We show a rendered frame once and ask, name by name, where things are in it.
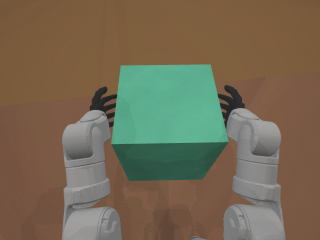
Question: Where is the right robot forearm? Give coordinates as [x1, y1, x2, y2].
[226, 108, 286, 240]

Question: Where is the robot left upper arm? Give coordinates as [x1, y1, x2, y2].
[62, 206, 122, 240]

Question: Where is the left robot forearm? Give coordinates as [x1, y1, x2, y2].
[62, 110, 112, 240]

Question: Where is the robot right hand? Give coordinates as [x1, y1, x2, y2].
[217, 85, 245, 129]

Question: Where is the robot left hand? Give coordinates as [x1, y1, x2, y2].
[90, 86, 117, 127]

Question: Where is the carton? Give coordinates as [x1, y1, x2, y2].
[111, 64, 229, 181]

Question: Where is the robot right upper arm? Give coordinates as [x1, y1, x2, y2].
[223, 204, 285, 240]

